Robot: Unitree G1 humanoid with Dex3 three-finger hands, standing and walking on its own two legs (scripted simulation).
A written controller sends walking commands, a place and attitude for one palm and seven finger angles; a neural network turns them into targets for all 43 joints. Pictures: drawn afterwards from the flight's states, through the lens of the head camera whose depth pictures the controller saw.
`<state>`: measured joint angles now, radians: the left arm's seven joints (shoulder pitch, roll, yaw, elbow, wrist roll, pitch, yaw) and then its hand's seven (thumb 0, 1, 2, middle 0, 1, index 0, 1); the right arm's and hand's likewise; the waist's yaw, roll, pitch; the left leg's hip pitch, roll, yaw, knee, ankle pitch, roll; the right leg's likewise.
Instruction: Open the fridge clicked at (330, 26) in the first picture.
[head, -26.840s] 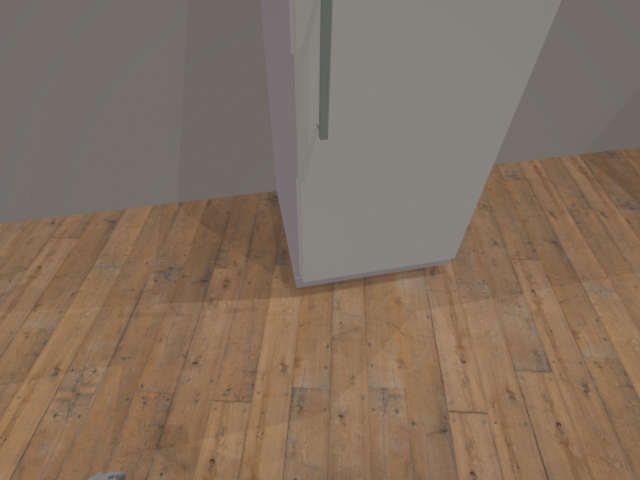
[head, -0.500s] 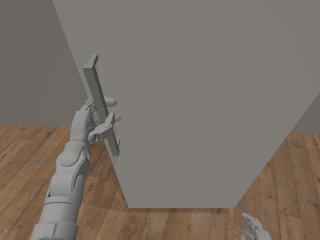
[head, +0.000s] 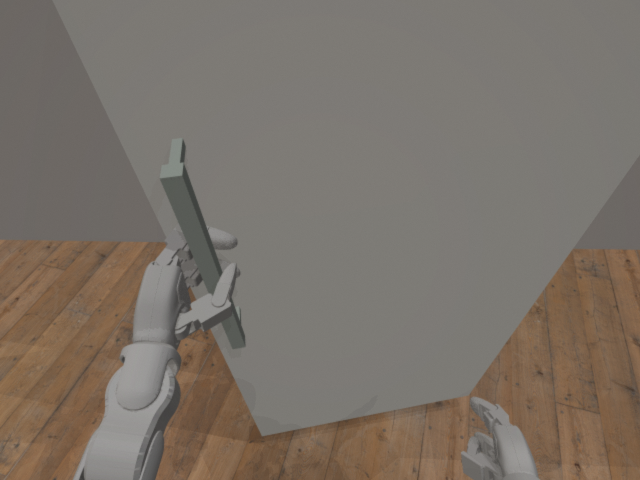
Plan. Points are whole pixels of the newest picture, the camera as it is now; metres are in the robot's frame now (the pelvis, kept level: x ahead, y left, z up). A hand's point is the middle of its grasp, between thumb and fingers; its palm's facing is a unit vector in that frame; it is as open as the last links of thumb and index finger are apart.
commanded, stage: walk backward, drawing the door open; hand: left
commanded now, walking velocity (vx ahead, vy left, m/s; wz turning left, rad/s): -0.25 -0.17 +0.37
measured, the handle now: (214, 264) +0.33 +0.14 +0.12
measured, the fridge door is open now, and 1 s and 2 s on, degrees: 12 31 54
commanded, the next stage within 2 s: none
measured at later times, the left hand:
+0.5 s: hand (248, 386) +0.19 +0.08 +0.12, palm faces +0.15 -0.97 -0.21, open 6.1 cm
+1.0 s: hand (293, 454) +0.13 +0.03 +0.12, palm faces +0.43 -0.88 -0.20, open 6.2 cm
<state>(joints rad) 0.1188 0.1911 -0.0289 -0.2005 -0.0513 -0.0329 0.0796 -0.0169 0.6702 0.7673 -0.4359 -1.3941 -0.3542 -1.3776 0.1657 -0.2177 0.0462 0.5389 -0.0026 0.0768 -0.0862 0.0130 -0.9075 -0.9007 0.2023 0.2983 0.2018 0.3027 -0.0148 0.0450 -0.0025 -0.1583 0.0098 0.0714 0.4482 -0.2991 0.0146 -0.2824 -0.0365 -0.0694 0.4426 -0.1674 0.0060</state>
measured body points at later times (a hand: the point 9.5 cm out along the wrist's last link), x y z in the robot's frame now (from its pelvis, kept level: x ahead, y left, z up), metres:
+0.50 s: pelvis -0.05 -0.06 +0.00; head -0.02 -0.08 +0.44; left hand +0.17 +0.13 +0.14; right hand +0.13 -0.26 -0.10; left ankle -0.04 +0.10 -0.74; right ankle +0.04 -0.12 -0.74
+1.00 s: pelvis -0.06 -0.20 -0.01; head +0.00 -0.16 +0.43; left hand +0.11 +0.08 +0.13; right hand +0.14 -0.33 -0.13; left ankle -0.09 +0.02 -0.73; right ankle -0.02 -0.32 -0.74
